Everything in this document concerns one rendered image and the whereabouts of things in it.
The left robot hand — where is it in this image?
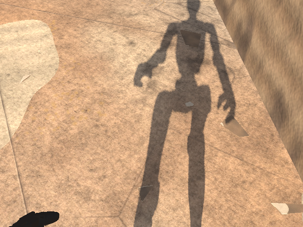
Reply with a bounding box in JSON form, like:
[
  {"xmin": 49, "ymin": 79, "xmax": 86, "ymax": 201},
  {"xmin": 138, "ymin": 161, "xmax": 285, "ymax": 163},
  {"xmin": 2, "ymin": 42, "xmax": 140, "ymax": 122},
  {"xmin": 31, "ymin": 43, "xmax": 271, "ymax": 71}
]
[{"xmin": 9, "ymin": 211, "xmax": 60, "ymax": 227}]

